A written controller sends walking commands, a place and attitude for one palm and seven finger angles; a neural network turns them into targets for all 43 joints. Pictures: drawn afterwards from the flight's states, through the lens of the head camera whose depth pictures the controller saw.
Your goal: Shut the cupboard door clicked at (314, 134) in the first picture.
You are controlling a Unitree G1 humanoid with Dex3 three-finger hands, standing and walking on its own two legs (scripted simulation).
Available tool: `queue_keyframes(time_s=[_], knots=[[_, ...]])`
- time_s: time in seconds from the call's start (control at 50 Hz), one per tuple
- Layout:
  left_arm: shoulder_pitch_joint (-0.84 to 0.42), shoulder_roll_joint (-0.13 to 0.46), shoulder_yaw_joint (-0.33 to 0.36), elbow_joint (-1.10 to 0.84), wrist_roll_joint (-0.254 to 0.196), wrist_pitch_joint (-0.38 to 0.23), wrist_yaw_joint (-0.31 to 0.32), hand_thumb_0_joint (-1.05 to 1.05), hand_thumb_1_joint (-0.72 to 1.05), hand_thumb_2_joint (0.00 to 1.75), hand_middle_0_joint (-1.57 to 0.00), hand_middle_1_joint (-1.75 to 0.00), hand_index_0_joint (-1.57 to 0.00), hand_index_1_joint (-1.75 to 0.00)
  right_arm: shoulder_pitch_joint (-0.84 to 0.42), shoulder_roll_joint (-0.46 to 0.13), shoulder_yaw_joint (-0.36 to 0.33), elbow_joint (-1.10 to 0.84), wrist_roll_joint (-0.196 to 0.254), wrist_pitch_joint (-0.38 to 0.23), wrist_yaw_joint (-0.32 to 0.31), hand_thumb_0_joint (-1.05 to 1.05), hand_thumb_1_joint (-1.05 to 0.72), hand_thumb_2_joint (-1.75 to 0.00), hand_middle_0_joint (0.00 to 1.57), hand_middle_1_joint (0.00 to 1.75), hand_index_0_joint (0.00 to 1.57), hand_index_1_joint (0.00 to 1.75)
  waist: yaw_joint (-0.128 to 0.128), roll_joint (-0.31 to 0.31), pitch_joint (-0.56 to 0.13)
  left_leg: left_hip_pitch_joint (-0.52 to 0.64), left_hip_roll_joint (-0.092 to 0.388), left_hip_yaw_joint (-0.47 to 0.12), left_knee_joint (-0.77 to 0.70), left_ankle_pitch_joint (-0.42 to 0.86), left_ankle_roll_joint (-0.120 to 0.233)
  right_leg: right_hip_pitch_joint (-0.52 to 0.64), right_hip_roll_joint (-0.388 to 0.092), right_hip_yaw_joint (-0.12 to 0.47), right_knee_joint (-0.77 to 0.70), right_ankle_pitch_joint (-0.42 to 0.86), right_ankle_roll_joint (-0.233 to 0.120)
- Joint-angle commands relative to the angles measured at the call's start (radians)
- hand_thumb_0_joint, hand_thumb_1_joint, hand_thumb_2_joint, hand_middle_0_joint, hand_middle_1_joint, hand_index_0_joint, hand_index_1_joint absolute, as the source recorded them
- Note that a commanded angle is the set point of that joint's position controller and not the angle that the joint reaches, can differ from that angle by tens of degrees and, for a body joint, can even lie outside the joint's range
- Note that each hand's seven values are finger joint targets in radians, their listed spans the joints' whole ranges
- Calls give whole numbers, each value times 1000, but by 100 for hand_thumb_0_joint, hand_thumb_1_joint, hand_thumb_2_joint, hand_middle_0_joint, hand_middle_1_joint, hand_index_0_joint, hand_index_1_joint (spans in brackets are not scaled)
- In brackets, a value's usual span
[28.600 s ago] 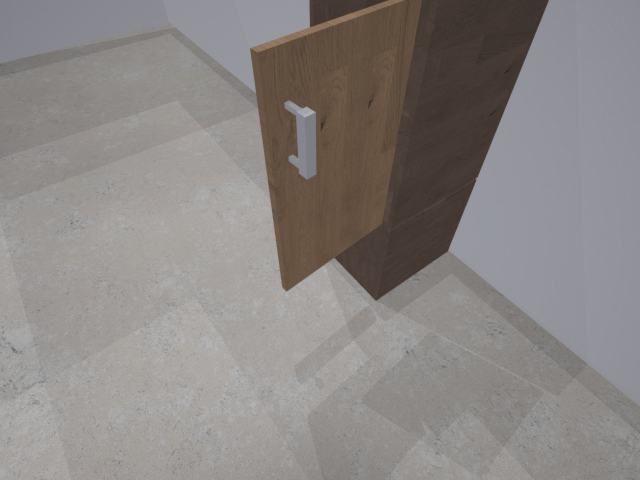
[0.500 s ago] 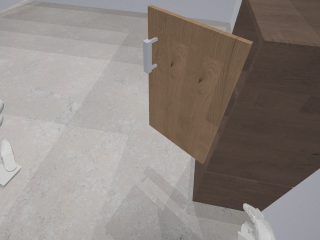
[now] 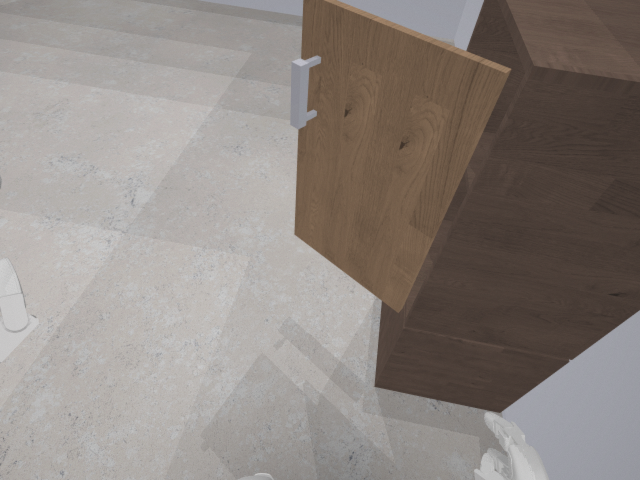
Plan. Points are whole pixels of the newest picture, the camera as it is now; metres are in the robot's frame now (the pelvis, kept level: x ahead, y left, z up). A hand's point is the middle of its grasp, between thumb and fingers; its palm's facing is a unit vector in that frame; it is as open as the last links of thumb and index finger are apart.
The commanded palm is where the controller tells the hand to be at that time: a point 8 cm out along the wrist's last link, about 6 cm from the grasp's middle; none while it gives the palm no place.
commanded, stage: step back with the hand held close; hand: left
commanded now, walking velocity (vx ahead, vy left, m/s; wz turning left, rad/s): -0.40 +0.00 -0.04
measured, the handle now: (306, 92) +0.73 +0.07 +0.12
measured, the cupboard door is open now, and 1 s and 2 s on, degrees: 58 58 58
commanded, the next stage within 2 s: stop stepping back and stand still in 0.54 s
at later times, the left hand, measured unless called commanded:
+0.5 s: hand out of the picture +0.14 +0.24 +0.19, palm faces +0.35 -0.80 -0.49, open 7.4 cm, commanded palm +0.09 +0.28 +0.19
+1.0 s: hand out of the picture +0.03 +0.27 +0.19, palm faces +0.47 -0.82 -0.33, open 7.4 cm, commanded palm -0.03 +0.31 +0.19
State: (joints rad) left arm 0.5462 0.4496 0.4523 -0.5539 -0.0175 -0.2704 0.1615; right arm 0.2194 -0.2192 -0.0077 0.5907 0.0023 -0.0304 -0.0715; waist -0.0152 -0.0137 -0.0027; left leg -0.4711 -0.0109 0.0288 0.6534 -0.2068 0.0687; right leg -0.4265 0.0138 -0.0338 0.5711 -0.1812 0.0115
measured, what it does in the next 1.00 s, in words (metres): walks backwards: right foot, then left foot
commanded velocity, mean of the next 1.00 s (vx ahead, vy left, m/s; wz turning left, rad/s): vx -0.15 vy -0.01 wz -0.02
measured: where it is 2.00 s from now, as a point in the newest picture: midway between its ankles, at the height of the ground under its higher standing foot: outside the picture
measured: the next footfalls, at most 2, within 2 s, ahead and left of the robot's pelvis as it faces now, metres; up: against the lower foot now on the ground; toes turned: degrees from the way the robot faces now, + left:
right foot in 0.10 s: -0.04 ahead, -0.14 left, +0.00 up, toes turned +3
left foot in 0.54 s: +0.00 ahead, +0.09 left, +0.00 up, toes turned -2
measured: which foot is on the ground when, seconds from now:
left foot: down 0.00-0.36, up 0.38-0.52, down 0.54-0.84, up 0.86-0.96, down 0.98-1.00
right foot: down 0.00-0.00, up 0.02-0.08, down 0.10-0.60, up 0.62-0.78, down 0.80-1.00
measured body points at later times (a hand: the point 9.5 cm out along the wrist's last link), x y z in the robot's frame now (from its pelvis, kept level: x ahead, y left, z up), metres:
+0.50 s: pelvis -0.06 -0.02 +0.02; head -0.07 +0.01 +0.46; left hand +0.11 +0.28 +0.22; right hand +0.11 -0.27 -0.05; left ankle -0.01 +0.08 -0.70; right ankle -0.08 -0.15 -0.72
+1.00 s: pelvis -0.17 +0.01 +0.01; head -0.22 +0.04 +0.45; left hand -0.01 +0.31 +0.21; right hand -0.06 -0.24 -0.07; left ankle -0.13 +0.10 -0.72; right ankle -0.21 -0.12 -0.72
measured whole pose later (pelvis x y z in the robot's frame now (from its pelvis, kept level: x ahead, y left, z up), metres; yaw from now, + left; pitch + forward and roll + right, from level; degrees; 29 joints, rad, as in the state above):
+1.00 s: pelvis -0.17 +0.01 +0.01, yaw -1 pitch +0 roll -3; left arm 0.49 0.39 0.38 -0.46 -0.03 -0.17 0.17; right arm 0.32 -0.22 0.01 0.69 0.00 -0.06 -0.08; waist -0.01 -0.01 -0.12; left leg -0.35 0.01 -0.01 0.62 -0.27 0.02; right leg -0.18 0.03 -0.01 0.53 -0.34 0.00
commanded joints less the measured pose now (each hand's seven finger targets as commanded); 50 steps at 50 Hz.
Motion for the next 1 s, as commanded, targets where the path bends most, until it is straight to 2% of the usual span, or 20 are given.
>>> queue_keyframes(time_s=[0.0, 0.1, 0.2, 0.24, 0.32, 0.36, 0.4, 0.48, 0.52, 0.54, 0.56, 0.58, 0.62, 0.68, 0.72, 0.76, 0.8, 0.86, 0.94, 0.98], knots=[[-40, 164, 159, -153, 1, -61, 18, 0, 90, 90, -20, -30, -20, -30, -104, -154, -64, -154, -10, -69, -31, 0, -90, -90, 20, 30, 20, 30, 14, 237, -91, -389, 289, -361, -467, -459, 75, 459, 53, 67, 220, 15, 0], [-15, 135, 115, -186, -25, -70, -14, 0, 90, 90, -20, -30, -20, -30, -102, -136, -62, -127, -20, -98, -20, 0, -90, -90, 20, 30, 20, 30, 21, 179, -130, -118, 268, -315, -375, -132, 61, 327, 55, 82, 92, -86, -4], [-61, 149, 81, -245, -40, -70, -14, 0, 90, 90, -20, -30, -20, -30, -100, -123, -60, -78, -18, -108, -11, 0, -90, -90, 20, 30, 20, 30, 20, 197, -297, 288, 219, -190, -245, 387, 11, 207, 20, 91, -89, 129, 13], [-59, 178, 103, -263, -49, -62, -10, 0, 90, 90, -20, -30, -20, -30, -107, -119, -64, -91, -10, -99, -12, 0, -90, -90, 20, 30, 20, 30, 15, 175, -348, 339, 203, -149, -228, 422, -2, 198, 17, 92, -82, 171, 27], [47, 228, 163, -214, -67, -41, -12, 0, 90, 90, -20, -30, -20, -30, -139, -93, -55, -140, 2, -57, -10, 0, -90, -90, 20, 30, 20, 30, 8, 7, -289, 240, 117, -62, -153, 114, -43, 146, -78, 176, -174, 212, 21], [47, 250, 167, -178, -63, -34, -2, 0, 90, 90, -20, -30, -20, -30, -137, -85, -56, -144, 7, -37, -11, 0, -90, -90, 20, 30, 20, 30, 1, -99, -182, 214, 10, -15, 76, -132, -90, -51, -255, 339, -348, 13, -65], [42, 244, 166, -134, -45, -10, 9, 0, 90, 90, -20, -30, -20, -30, -137, -69, -51, -124, -12, -18, -15, 0, -90, -90, 20, 30, 20, 30, 2, -109, -108, 95, 11, -88, 257, -182, -95, -53, -335, 363, -321, 198, -173], [-84, 201, 86, -120, -22, 5, 14, 0, 90, 90, -20, -30, -20, -30, -134, -88, -34, -126, -7, 0, -37, 0, -90, -90, 20, 30, 20, 30, -15, -14, -34, 88, 34, -73, -125, 18, -88, 106, -180, 187, -140, 482, -87], [-67, 207, 85, -150, -28, -12, 9, 0, 90, 90, -20, -30, -20, -30, -102, -138, -57, -135, 12, -14, -43, 0, -90, -90, 20, 30, 20, 30, 11, 121, -152, 194, 152, -144, -289, 524, -38, 202, -11, 97, -32, 353, 9], [-50, 205, 82, -155, -39, -29, -3, 0, 90, 90, -20, -30, -20, -30, -78, -144, -67, -143, 30, -27, -33, 0, -90, -90, 20, 30, 20, 30, 13, 120, -200, 254, 200, -136, -291, 547, -16, 212, 16, 100, -1, 166, 33], [1, 215, 114, -113, -44, -15, -3, 0, 90, 90, -20, -30, -20, -30, -91, -137, -74, -154, 11, -31, -29, 0, -90, -90, 20, 30, 20, 30, 18, 147, -224, 239, 231, -214, -288, 581, 15, 184, 35, 79, 39, 49, 21], [14, 199, 107, -161, -52, -13, -13, 0, 90, 90, -20, -30, -20, -30, -122, -147, -67, -157, -11, -44, -23, 0, -90, -90, 20, 30, 20, 30, 32, 286, -231, 152, 275, -273, -361, 490, 37, 226, 50, 76, 126, -131, 15], [-32, 171, 100, -232, -40, -17, -14, 0, 90, 90, -20, -30, -20, -30, -113, -137, -69, -140, -17, -66, -14, 0, -90, -90, 20, 30, 20, 30, 29, 267, -204, -11, 325, -300, -412, 170, 88, 298, 57, 91, 254, -241, 8], [42, 191, 130, -257, -47, 4, -4, 0, 90, 90, -20, -30, -20, -30, -88, -135, -60, -141, 0, -97, -7, 0, -90, -90, 20, 30, 20, 30, 22, 185, -199, 52, 253, -263, -420, -238, 44, 294, 54, 43, 31, -219, 7], [41, 169, 108, -230, -42, 22, -2, 0, 90, 90, -20, -30, -20, -30, -96, -124, -43, -141, -3, -97, -11, 0, -90, -90, 20, 30, 20, 30, 11, 214, -130, -7, 161, -191, -438, -392, -18, 355, 55, 9, -149, -238, -16], [-2, 181, 113, -204, -42, 31, 3, 0, 90, 90, -20, -30, -20, -30, -77, -112, -39, -128, -13, -93, -11, 0, -90, -90, 20, 30, 20, 30, -7, 155, -97, 88, 62, -80, -282, -309, -75, 227, -30, 86, -290, -315, -74], [-71, 180, 99, -193, -54, 39, 11, 0, 90, 90, -20, -30, -20, -30, -68, -94, -36, -101, -16, -97, -13, 0, -90, -90, 20, 30, 20, 30, -8, -16, -146, 266, 17, -50, -42, -136, -96, 38, -172, 244, -382, -430, -135], [-97, 147, 62, -118, -38, 70, 31, 0, 90, 90, -20, -30, -20, -30, -65, -103, -33, -81, -7, -76, -22, 0, -90, -90, 20, 30, 20, 30, -12, -97, -27, 155, 26, -63, 153, -89, -82, -44, -262, 327, -397, -493, -192], [-223, 140, 29, -47, -9, 50, 35, 0, 90, 90, -20, -30, -20, -30, -75, -116, -23, -70, -5, -89, -30, 0, -90, -90, 20, 30, 20, 30, -15, -2, 75, 195, 50, -56, -124, -179, -37, -26, -161, 191, -260, -434, -117], [-195, 144, 40, -75, -12, 35, 30, 0, 90, 90, -20, -30, -20, -30, -82, -131, -27, -93, 6, -105, -36, 0, -90, -90, 20, 30, 20, 30, -10, 154, 49, 232, 130, -207, -303, -259, -5, -5, -44, 100, -94, -313, -66]])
